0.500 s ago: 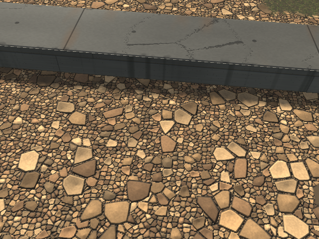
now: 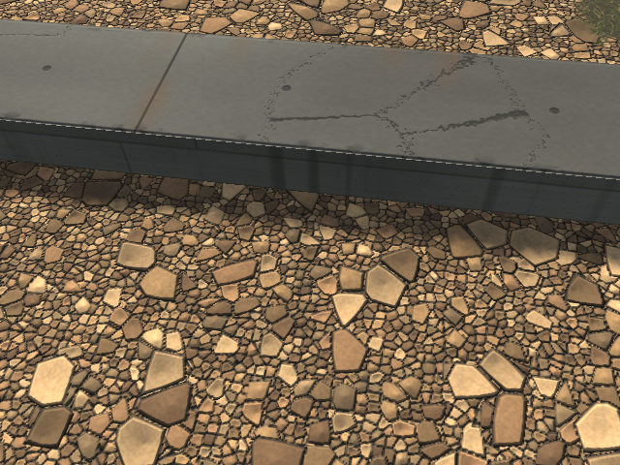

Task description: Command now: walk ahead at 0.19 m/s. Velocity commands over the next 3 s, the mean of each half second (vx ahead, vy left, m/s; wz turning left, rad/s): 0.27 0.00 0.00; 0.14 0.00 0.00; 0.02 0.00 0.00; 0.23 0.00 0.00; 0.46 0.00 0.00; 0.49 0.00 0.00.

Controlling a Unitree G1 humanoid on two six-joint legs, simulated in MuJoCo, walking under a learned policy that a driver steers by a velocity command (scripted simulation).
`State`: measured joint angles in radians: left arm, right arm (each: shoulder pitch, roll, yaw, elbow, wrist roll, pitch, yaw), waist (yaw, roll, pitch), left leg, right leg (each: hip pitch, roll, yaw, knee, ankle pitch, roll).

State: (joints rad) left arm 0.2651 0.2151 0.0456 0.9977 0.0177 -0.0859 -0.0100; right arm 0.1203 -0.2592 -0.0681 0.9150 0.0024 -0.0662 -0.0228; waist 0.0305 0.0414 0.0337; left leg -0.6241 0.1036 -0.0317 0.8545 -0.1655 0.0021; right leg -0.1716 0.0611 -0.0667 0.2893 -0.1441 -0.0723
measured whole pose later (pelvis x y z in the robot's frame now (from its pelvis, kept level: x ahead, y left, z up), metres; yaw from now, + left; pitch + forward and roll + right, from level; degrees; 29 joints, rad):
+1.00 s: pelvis +0.24 -0.03 -0.01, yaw +0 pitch +1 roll -1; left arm 0.22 0.20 0.04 1.06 0.00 -0.04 0.02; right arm 0.12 -0.21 -0.06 1.03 0.00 0.00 -0.04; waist 0.02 0.00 0.01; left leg -0.30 0.04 -0.01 0.49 -0.20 -0.02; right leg -0.18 0.03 -0.06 0.45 -0.29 -0.03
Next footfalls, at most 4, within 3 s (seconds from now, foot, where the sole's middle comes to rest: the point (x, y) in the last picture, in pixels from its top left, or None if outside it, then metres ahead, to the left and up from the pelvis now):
0.16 left None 0.20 0.14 -0.78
0.56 right None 0.25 -0.13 -0.78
0.90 left None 0.32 0.11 -0.78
2.40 right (381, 347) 0.75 -0.09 -0.78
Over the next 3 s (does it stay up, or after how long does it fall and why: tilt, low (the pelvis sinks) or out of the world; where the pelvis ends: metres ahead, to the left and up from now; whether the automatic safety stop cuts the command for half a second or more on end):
stays up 0.90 0.06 -0.02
